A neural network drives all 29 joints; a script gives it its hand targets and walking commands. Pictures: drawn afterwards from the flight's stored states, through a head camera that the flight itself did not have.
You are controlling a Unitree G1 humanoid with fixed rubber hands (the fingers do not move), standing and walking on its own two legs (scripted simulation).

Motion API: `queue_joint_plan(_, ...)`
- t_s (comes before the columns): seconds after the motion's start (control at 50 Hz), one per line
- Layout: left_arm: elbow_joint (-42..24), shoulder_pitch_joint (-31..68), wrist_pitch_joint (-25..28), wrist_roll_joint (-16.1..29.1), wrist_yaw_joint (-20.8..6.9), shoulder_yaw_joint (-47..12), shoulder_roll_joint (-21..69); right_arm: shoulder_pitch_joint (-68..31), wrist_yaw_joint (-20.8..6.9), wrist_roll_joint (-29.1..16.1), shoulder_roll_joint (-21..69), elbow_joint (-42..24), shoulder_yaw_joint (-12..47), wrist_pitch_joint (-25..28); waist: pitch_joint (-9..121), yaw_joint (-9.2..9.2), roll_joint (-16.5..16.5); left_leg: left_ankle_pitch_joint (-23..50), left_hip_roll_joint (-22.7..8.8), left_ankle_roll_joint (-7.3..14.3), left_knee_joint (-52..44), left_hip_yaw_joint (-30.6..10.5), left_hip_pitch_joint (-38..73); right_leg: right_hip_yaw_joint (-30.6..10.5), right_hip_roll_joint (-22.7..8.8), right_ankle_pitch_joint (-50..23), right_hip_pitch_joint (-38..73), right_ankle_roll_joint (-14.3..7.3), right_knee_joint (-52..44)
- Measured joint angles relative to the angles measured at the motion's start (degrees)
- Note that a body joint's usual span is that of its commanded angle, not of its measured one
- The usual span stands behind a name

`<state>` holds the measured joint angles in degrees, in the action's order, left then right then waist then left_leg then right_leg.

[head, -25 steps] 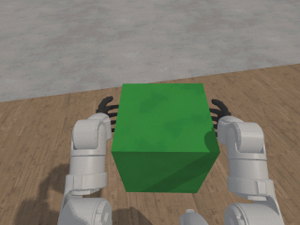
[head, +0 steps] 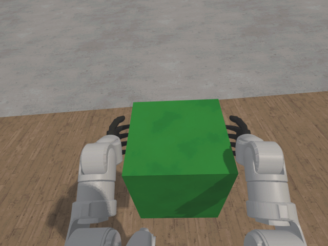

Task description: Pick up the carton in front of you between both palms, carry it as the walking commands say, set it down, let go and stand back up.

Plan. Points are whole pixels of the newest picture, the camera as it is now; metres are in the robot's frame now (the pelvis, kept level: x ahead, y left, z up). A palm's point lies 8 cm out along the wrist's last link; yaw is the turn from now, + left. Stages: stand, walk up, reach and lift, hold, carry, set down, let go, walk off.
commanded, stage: carry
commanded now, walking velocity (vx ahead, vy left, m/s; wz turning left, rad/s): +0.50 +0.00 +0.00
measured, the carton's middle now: (177, 162) +0.34 +0.02 +0.00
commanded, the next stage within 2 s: none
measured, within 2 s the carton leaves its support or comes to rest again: neither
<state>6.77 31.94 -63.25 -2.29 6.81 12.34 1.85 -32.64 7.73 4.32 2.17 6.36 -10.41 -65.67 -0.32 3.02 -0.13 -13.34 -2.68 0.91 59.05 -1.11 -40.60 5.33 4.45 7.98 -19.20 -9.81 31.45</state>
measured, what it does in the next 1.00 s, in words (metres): goes down: left foot 0.06 m lower, then right foot 0.06 m lower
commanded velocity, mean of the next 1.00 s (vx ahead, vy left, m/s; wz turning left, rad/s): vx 0.50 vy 0.00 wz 0.00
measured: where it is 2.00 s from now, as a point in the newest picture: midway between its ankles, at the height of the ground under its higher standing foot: (184, 130)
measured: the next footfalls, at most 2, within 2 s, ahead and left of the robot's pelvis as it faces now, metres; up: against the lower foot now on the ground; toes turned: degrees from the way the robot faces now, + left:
left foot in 0.28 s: +0.35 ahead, +0.06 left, -0.06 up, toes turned -2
right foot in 0.86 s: +0.70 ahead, -0.03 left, -0.12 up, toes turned +0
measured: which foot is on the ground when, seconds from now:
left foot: up 0.00-0.26, down 0.28-0.86, up 0.88-1.00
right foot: down 0.00-0.30, up 0.32-0.84, down 0.86-1.00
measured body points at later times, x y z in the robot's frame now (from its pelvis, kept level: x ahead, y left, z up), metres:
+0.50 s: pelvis +0.31 +0.04 -0.07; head +0.33 +0.04 +0.38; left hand +0.69 +0.15 +0.04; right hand +0.65 -0.15 +0.03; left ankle +0.32 +0.06 -0.79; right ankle +0.30 -0.11 -0.71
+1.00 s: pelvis +0.62 -0.01 -0.13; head +0.64 -0.02 +0.32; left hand +0.97 +0.16 -0.04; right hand +0.99 -0.14 -0.05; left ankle +0.53 +0.11 -0.74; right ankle +0.67 -0.03 -0.85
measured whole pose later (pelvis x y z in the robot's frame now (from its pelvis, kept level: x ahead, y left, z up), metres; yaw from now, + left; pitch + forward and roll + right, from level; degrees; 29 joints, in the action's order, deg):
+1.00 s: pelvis +0.62 -0.01 -0.13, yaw +0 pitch +4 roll +1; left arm 10.7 33.8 -66.6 -3.6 6.8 11.7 0.8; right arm -35.0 7.0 3.0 0.6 12.6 -9.7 -67.2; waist 2.6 2.5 -0.4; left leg -26.3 2.5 1.4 75.5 -0.7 -29.8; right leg 5.6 6.0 3.8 -25.1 -10.4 34.8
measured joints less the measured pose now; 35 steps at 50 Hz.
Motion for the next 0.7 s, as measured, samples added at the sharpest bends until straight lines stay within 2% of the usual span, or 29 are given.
queue_joint_plan(0.08,-1.15,-0.64,1.49,0.28,-0.01,-0.64,0.36,2.05,0.02,0.2,0.51,-3.14,-0.31,1.0,1.13,0.49,0.17,7.92,0.21,0.48,-7.43,0.98,-1.36,-1.07,0.4,3.42,4.75,0.34,-1.66)
queue_joint_plan(0.16,-2.68,0.16,1.53,0.79,-0.04,-1.58,0.03,2.29,-0.51,-0.42,0.06,-6.46,-0.27,0.34,3.05,1.23,0.89,17.45,2.27,1.58,-20.18,3.28,1.79,-2.1,1.33,8.88,9.3,0.82,-0.59)
queue_joint_plan(0.22,-2.15,1.97,0.6,1.16,-0.01,-2.18,-0.85,1.04,-0.5,-0.33,-0.36,-6.88,-0.49,-0.88,5.19,2.1,1.24,24.26,4.44,3.33,-29.91,5.73,6.64,-2.54,2.19,15.5,12.12,1.23,4.08)
queue_joint_plan(0.26,-0.79,3.29,-0.4,1.6,-0.03,-2.3,-1.97,-0.73,-0.52,0.02,-0.4,-5.17,-0.59,-1.77,6.52,2.09,1.68,27.18,5.24,4.13,-35.27,7.43,11.82,-1.5,2.63,19.93,12.8,2.15,11.81)
queue_joint_plan(0.28,0.02,4.15,-1.03,1.94,-0.06,-2.25,-2.78,-2.05,-0.53,0.32,-0.34,-3.86,-0.6,-2.26,7.21,1.86,2.0,27.6,5.17,5.02,-35.54,7.49,14.31,-0.53,2.6,18.8,11.8,3.29,18.45)
queue_joint_plan(0.3,1.35,5.34,-1.32,2.39,-0.11,-2.3,-3.74,-3.06,-0.54,0.72,-0.08,-2.51,-0.76,-2.15,7.47,0.63,0.42,21.15,6.51,6.46,-31.92,7.49,13.9,-0.6,1.43,20.28,9.42,4.88,25.98)
queue_joint_plan(0.32,2.71,6.3,-1.6,2.67,-0.14,-2.11,-4.32,-4.06,-0.55,0.95,-0.11,-1.06,-0.76,-2.23,7.11,-0.57,-0.71,15.97,7.53,6.99,-27.55,7.68,12.63,-2.02,0.99,22.94,6.06,6.33,33.93)
queue_joint_plan(0.36,4.21,6.65,-2.91,2.55,-0.11,-1.98,-4.44,-4.91,-0.55,0.57,-0.74,1.23,-0.4,-3.4,6.17,-2.82,-0.2,11.04,7.99,6.87,-22.99,7.51,12.15,-3.93,0.76,23.96,-0.93,6.88,44.68)
queue_joint_plan(0.38,4.47,6.62,-3.74,2.14,-0.04,-2.05,-4.03,-4.62,-0.51,-0.04,-1.25,1.52,-0.27,-4.14,5.7,-3.71,0.34,10.42,7.97,6.48,-22.5,7.3,12.72,-4.38,0.17,22.92,-4.1,6.78,46.33)
queue_joint_plan(0.46,3.71,6.18,-5.74,-0.31,0.12,-1.48,-1.99,-3.3,-0.32,-2.57,-2.66,1.87,0.05,-4.86,3.92,-5.25,1.04,7.52,7.96,6.84,-23.76,7.23,16.41,-6.13,-3.86,17.28,-14.19,7.04,39.57)
queue_joint_plan(0.56,1.32,4.53,-5.08,-1.58,0.13,-0.17,-0.78,-3.02,-0.23,-2.84,-1.98,2.24,-0.34,-2.93,2.95,-6.35,1.17,4.44,7.87,6.63,-26.56,6.4,21.42,-6.35,-7.21,7.45,-22.11,8.1,30.28)
queue_joint_plan(0.62,-0.93,3.5,-4.42,-1.62,0.15,0.02,-0.57,-2.83,-0.21,-2.76,-1.55,1.2,-0.26,-1.87,2.66,-6.7,0.87,2.25,7.96,6.27,-28.12,5.49,24.96,-5.89,-7.59,1.65,-24.37,8.0,25.85)
queue_joint_plan(0.7,-4.0,3.0,-4.2,-1.58,0.23,0.08,-0.49,-3.0,-0.2,-2.86,-1.3,-0.8,-0.18,-1.24,3.01,-7.21,0.23,-1.65,8.3,5.68,-29.3,4.03,29.87,-4.18,-6.07,-7.36,-23.23,7.12,14.67)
